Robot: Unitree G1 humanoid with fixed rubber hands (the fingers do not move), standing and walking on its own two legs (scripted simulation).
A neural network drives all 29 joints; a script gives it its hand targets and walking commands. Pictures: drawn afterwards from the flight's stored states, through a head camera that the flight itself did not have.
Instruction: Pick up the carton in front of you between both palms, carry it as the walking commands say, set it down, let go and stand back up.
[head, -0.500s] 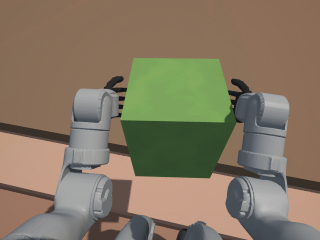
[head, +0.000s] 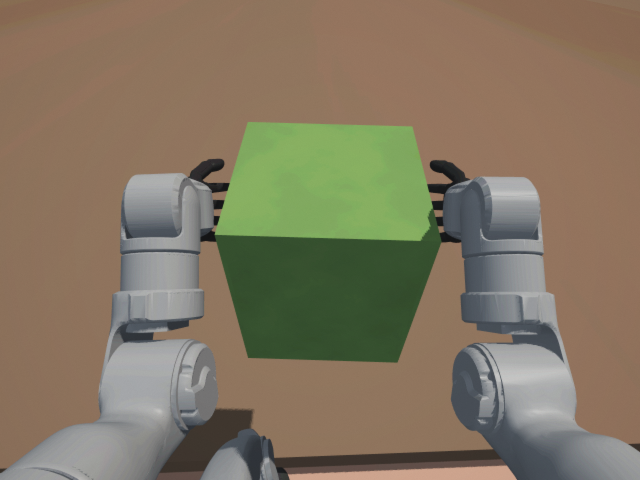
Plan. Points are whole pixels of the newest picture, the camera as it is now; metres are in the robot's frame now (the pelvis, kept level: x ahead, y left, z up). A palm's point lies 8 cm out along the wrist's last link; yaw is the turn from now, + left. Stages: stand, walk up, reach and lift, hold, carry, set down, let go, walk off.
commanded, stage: carry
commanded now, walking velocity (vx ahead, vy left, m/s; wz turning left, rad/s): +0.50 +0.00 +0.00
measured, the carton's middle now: (326, 247) +0.38 -0.03 +0.09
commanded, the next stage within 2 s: none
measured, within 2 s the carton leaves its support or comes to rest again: neither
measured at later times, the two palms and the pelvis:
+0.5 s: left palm (197, 25) +0.61 +0.13 +0.29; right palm (420, 15) +0.61 -0.16 +0.30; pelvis +0.25 -0.03 +0.10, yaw +1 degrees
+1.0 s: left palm out of the picture +0.87 +0.09 +0.38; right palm out of the picture +0.89 -0.21 +0.38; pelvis +0.50 -0.07 +0.20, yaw +1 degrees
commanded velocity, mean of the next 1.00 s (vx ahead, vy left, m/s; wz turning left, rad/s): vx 0.50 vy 0.00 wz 0.00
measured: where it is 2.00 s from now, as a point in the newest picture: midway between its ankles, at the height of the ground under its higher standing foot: (311, 221)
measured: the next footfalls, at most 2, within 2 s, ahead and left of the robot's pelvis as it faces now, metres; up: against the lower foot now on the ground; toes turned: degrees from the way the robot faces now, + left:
right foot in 0.58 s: +0.52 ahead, -0.15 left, +0.11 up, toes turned -6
left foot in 1.18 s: +0.79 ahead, +0.06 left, +0.11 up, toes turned +8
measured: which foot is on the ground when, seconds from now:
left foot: down 0.00-0.60, up 0.62-1.00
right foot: up 0.00-0.56, down 0.58-1.00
